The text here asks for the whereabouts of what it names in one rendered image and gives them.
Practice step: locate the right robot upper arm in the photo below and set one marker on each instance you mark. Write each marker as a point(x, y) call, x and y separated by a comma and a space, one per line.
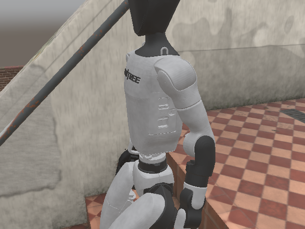
point(128, 54)

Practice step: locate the left robot forearm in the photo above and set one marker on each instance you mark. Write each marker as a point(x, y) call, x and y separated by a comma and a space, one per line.
point(192, 197)

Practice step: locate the right robot hand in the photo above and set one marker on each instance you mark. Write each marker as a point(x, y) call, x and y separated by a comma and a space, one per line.
point(126, 157)

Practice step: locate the robot left thigh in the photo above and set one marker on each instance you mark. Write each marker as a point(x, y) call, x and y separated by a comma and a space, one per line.
point(150, 211)

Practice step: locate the robot right thigh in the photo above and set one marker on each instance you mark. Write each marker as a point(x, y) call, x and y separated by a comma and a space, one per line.
point(119, 196)

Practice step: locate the right robot forearm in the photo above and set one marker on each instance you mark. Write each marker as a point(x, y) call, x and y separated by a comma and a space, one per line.
point(132, 149)

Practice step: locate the left robot upper arm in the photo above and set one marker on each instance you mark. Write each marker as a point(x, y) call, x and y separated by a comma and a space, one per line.
point(178, 79)

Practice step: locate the robot thigh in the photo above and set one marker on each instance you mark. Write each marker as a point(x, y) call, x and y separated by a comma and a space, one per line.
point(150, 211)
point(119, 196)

